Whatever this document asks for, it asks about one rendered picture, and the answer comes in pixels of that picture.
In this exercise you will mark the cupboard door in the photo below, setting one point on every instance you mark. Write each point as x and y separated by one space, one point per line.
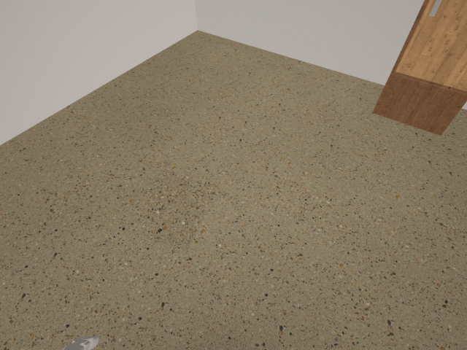
437 51

